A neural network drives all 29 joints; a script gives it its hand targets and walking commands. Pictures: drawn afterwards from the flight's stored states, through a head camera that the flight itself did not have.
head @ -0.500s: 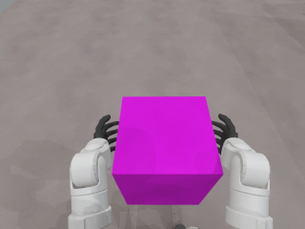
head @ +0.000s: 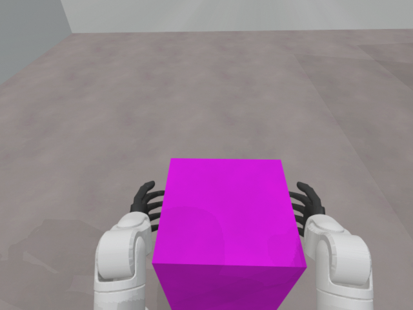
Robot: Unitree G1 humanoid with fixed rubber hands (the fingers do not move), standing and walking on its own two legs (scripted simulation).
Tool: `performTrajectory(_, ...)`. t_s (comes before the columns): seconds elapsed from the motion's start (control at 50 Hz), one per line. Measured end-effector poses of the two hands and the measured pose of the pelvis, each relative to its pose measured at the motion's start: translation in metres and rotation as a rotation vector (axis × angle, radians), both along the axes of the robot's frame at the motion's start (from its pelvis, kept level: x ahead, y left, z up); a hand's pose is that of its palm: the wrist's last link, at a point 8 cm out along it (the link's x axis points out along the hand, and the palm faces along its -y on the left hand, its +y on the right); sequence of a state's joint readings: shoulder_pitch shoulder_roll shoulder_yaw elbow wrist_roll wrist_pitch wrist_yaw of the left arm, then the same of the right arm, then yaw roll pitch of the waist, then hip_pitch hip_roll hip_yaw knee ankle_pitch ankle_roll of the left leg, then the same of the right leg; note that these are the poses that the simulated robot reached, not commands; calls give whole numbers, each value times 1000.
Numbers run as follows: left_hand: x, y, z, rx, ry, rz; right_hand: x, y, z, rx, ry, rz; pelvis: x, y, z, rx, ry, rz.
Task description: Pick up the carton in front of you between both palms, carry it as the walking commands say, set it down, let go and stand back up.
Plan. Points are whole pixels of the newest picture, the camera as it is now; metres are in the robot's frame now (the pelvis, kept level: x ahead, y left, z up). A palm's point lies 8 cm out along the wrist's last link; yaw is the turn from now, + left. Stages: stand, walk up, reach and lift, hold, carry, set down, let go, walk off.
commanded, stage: carry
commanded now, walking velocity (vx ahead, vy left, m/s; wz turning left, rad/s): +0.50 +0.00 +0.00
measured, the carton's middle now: (223, 238) +0.27 +0.00 +0.02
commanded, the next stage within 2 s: none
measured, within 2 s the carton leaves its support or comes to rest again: neither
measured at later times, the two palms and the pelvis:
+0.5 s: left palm (174, 117) +0.59 +0.13 +0.10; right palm (285, 119) +0.58 -0.17 +0.10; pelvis +0.33 -0.01 -0.01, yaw +0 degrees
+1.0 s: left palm (181, 73) +0.91 +0.15 +0.08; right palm (261, 72) +0.91 -0.15 +0.09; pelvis +0.64 +0.00 -0.01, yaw -1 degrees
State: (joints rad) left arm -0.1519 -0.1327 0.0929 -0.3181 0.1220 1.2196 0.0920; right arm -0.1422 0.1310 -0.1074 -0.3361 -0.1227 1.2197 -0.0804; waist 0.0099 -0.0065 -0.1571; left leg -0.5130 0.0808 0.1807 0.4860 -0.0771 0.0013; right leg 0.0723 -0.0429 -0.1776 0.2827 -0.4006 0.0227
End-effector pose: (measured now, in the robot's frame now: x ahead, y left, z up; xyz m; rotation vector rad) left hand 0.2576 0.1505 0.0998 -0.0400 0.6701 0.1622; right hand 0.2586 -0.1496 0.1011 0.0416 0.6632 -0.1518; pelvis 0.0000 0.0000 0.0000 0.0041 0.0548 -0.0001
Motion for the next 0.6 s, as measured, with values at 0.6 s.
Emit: performTrajectory(0.6, 385, -27, -15, 29, 90, 20, 390, -27, -24, 41, 91, 11, 381, -30, 2, -2, 7, 26)
